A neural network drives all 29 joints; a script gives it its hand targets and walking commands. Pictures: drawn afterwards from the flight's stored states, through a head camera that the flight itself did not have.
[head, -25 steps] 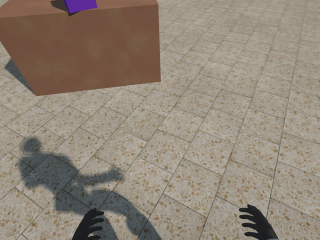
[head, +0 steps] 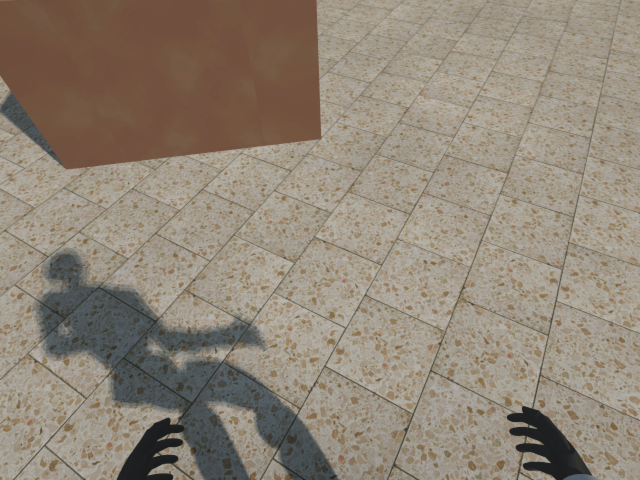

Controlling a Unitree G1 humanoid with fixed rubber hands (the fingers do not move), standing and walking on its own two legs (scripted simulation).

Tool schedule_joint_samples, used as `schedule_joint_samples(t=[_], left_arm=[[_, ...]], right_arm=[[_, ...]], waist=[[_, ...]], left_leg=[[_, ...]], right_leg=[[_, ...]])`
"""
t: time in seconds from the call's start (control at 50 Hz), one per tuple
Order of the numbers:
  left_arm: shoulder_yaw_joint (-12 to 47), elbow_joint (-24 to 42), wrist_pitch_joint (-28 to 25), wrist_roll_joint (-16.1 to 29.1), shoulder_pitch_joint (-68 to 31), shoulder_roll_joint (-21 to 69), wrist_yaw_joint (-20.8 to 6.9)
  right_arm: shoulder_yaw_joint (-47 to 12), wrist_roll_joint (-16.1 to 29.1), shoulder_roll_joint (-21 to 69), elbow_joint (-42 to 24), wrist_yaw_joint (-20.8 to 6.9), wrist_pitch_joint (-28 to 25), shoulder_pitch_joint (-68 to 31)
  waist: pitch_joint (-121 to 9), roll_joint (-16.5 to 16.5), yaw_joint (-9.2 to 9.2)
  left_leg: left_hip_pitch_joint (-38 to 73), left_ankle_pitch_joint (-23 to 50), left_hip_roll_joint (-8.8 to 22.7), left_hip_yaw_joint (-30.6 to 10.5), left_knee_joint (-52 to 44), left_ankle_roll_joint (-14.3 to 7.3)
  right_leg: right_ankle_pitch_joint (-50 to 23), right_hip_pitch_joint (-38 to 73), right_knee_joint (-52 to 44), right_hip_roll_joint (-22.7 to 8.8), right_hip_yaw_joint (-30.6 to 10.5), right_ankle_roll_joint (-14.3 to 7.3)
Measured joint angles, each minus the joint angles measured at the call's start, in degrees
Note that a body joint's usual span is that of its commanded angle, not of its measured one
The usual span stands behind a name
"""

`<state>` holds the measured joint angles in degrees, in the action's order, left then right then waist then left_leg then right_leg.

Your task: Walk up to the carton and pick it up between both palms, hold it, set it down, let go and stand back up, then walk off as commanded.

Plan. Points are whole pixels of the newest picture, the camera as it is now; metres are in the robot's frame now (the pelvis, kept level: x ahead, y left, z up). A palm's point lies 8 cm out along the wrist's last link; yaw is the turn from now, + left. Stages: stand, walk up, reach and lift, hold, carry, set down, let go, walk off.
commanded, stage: stand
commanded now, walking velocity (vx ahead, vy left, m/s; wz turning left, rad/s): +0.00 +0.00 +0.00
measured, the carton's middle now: out of the picture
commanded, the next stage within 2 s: walk up in 1.14 s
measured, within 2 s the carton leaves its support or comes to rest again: neither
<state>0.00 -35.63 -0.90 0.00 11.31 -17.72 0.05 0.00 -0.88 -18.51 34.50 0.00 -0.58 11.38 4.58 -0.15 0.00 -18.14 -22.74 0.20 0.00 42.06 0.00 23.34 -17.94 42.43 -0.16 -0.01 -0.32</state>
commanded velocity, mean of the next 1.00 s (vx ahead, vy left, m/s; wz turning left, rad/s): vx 0.00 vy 0.00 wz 0.00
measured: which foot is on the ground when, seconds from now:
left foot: down 0.00-1.00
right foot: down 0.00-1.00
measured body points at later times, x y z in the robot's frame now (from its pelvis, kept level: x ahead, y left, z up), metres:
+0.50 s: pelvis +0.00 +0.00 +0.00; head +0.01 +0.00 +0.45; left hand +0.16 +0.27 -0.09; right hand +0.16 -0.27 -0.08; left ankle +0.00 +0.12 -0.71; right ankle -0.01 -0.12 -0.71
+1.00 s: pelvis +0.00 +0.00 +0.00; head +0.01 +0.00 +0.45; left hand +0.15 +0.27 -0.09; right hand +0.15 -0.27 -0.08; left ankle +0.00 +0.12 -0.71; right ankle -0.01 -0.12 -0.71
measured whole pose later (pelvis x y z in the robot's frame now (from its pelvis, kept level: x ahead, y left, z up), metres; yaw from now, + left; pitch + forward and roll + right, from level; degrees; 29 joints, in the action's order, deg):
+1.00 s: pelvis +0.00 +0.00 +0.00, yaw +0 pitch -1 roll +0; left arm 0.0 -38.2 -1.3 0.0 11.3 -18.6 0.1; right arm 0.0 -0.9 -18.9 35.9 0.0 -0.6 11.4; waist 2.5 -0.2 0.0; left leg -18.1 -22.6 0.2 0.0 42.1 0.0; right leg 23.1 -17.9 42.5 -0.2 0.0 -0.4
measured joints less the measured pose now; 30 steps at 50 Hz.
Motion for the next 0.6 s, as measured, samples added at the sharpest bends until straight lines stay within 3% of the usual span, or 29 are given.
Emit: schedule_joint_samples(t=[0.6], left_arm=[[0.0,-1.0,-0.2,0.0,0.0,-0.6,0.0]], right_arm=[[0.0,0.0,-0.2,0.3,0.0,0.0,0.0]], waist=[[-2.0,0.0,0.0]], left_leg=[[0.0,0.0,0.0,0.0,0.0,0.0]], right_leg=[[0.0,0.0,0.1,0.0,0.0,0.0]])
